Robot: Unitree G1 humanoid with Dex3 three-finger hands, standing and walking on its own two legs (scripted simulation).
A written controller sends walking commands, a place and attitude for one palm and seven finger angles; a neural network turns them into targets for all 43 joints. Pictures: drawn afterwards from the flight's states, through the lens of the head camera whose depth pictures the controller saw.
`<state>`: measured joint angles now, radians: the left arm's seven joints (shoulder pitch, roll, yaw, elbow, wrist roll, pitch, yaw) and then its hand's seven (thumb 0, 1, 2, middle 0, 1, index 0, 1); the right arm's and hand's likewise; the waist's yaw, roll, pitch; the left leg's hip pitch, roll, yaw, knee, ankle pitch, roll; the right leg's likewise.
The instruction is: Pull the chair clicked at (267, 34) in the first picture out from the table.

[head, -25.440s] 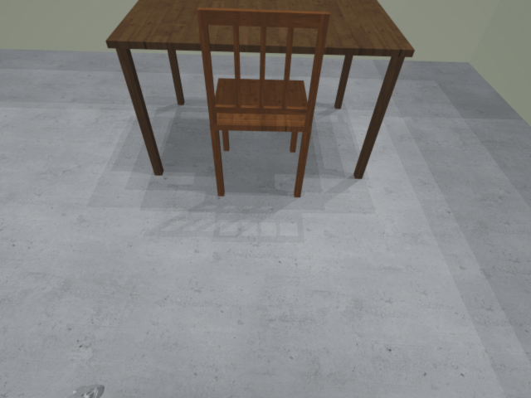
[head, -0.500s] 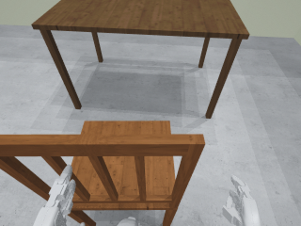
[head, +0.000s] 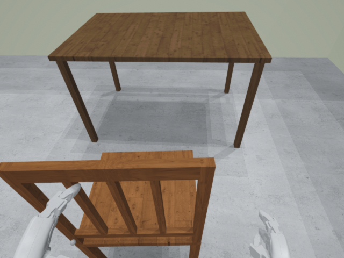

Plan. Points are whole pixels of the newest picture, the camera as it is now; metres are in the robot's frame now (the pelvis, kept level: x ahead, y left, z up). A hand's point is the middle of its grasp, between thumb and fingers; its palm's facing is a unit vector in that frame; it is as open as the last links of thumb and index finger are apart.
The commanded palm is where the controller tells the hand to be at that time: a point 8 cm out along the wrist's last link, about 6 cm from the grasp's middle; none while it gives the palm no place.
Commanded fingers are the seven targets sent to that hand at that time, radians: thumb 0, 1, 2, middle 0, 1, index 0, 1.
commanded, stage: draw the hand back to the body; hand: left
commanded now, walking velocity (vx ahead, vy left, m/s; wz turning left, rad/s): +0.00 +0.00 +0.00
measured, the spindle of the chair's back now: (124, 209) +0.25 +0.16 -0.05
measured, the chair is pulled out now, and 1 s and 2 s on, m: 0.69 0.67 0.67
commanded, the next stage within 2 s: step back with the hand held close in 0.84 s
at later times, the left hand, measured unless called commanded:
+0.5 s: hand (41, 206) +0.17 +0.26 +0.13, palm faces +0.35 -0.75 -0.56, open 6.8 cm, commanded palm +0.16 +0.29 +0.21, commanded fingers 0.00 0.90 0.90 -0.20 -0.30 -0.20 -0.30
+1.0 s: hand (44, 156) +0.23 +0.25 +0.19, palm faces +0.45 -0.77 -0.46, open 7.4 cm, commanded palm +0.18 +0.29 +0.21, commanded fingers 0.00 0.90 0.90 -0.20 -0.30 -0.20 -0.30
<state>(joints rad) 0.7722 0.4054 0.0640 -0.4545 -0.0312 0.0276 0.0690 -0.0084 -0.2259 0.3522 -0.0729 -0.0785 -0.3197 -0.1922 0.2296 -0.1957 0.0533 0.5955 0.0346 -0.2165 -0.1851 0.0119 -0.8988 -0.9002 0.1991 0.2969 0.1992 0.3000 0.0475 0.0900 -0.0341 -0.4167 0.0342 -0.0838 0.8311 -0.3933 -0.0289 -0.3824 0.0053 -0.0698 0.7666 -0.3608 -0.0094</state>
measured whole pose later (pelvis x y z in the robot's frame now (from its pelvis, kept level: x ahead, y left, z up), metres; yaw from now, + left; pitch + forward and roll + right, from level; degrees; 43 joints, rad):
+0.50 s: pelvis +0.03 -0.01 +0.03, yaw +2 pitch -5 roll +0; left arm 0.62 0.45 0.21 -0.44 -0.03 0.12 0.14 0.01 0.66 0.78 -0.18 -0.25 -0.56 -0.44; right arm 0.16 -0.25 0.07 0.72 0.02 -0.30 -0.15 0.01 -0.90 -0.90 0.20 0.30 0.20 0.30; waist 0.13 0.09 0.06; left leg -0.16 0.01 -0.10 0.56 -0.31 -0.04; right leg -0.14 -0.02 -0.09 0.55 -0.32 -0.01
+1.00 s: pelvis +0.04 -0.01 +0.03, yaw +0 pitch -4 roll -1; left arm 0.48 0.36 0.35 -0.43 -0.04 -0.04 0.11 0.02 0.88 0.89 -0.21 -0.30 -0.22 -0.31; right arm 0.18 -0.25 0.00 0.70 0.02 -0.13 -0.11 0.01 -0.90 -0.90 0.20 0.30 0.20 0.30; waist 0.07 0.08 0.04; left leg -0.13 0.04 -0.06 0.49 -0.29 -0.04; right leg -0.11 0.01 -0.05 0.47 -0.28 -0.01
